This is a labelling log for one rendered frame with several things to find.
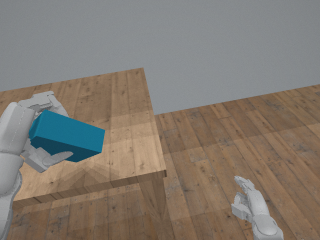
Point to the robot left forearm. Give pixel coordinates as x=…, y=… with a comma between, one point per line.
x=10, y=183

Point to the sponge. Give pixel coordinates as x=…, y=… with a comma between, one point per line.
x=56, y=133

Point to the right robot hand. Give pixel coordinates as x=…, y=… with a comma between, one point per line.
x=247, y=206

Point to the robot right forearm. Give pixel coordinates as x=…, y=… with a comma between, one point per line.
x=264, y=227

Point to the table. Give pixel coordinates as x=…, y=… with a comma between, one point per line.
x=119, y=103

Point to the left robot hand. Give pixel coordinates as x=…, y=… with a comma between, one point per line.
x=15, y=123

